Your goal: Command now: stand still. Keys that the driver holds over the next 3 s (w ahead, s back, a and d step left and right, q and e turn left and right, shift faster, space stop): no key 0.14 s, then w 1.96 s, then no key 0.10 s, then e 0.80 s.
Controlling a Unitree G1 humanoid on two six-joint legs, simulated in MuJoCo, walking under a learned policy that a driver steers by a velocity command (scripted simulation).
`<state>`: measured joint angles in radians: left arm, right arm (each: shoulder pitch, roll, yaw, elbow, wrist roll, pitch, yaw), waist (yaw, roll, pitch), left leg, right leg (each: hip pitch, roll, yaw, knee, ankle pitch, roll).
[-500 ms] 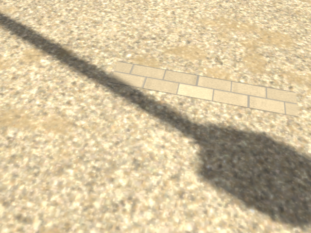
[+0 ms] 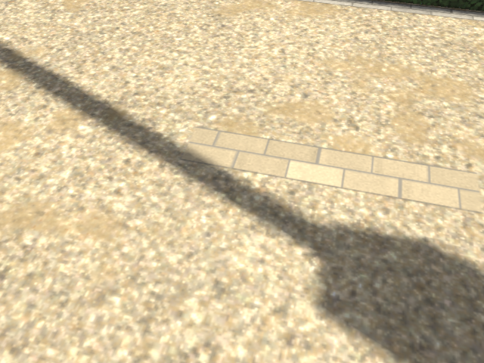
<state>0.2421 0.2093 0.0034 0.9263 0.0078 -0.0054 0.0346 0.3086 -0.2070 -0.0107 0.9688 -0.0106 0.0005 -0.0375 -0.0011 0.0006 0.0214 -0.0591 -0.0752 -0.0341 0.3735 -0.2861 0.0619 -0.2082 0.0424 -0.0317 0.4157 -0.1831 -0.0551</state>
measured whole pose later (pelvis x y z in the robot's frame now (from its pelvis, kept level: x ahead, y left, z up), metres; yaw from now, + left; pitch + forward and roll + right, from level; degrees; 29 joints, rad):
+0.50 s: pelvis +0.07 -0.03 -0.01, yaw +0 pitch +0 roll +0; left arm 0.19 0.23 0.04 0.94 0.02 -0.05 -0.03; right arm 0.50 -0.22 -0.04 1.13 -0.02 -0.06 -0.02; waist -0.04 0.03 0.01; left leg 0.06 -0.03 -0.06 0.30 -0.35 0.03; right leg -0.38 -0.01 -0.06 0.65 -0.31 -0.07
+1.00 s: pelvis +0.31 -0.07 -0.01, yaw +0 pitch +1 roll -1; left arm 0.49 0.17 0.02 1.08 0.02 -0.09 0.01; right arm 0.00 -0.19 -0.03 0.89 -0.02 -0.05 0.03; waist 0.06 0.01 0.06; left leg -0.57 0.03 0.08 0.58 -0.06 0.08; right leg 0.17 0.07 -0.05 0.17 -0.35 -0.06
